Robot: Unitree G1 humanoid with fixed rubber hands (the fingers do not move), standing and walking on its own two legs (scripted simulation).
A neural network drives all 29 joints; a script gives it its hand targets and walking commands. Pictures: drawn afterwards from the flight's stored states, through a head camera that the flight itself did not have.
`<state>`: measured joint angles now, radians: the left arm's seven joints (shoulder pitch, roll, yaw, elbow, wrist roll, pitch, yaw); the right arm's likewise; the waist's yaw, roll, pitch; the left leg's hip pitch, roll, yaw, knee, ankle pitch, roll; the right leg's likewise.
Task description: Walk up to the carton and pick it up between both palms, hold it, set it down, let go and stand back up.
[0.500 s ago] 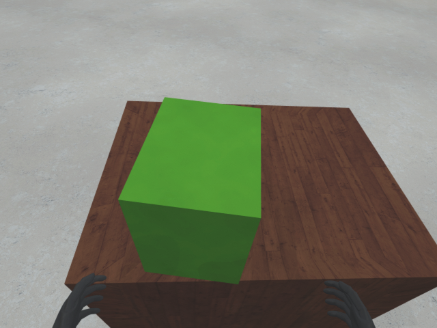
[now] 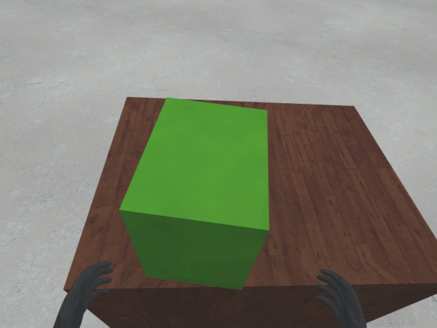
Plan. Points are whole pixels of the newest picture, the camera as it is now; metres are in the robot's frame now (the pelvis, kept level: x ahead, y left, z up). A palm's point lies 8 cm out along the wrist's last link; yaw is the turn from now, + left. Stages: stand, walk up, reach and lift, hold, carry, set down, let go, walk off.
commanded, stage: reach and lift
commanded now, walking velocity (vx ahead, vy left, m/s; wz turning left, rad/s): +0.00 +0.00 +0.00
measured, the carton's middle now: (204, 195) +0.41 +0.03 -0.02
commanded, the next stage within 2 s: none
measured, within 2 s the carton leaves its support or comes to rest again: neither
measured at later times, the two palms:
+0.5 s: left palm (95, 275) +0.23 +0.21 +0.00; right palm (343, 280) +0.22 -0.21 +0.01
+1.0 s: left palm (89, 208) +0.31 +0.22 +0.09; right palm (340, 223) +0.29 -0.20 +0.08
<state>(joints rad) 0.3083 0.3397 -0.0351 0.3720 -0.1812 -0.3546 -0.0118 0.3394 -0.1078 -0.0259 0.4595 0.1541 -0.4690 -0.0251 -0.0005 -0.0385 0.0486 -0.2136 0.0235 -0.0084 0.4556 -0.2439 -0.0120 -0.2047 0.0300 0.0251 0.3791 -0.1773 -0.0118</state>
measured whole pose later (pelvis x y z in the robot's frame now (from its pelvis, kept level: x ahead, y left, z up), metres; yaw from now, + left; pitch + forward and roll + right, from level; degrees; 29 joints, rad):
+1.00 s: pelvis +0.00 +0.00 +0.00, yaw +0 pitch +0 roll -1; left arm -0.18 0.34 0.05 0.08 -0.26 0.35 0.00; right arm -0.09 -0.21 -0.01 0.08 0.23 0.18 -0.12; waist 0.00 -0.02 0.04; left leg -0.20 0.02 -0.01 0.44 -0.23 -0.01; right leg -0.20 0.03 0.02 0.37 -0.17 -0.01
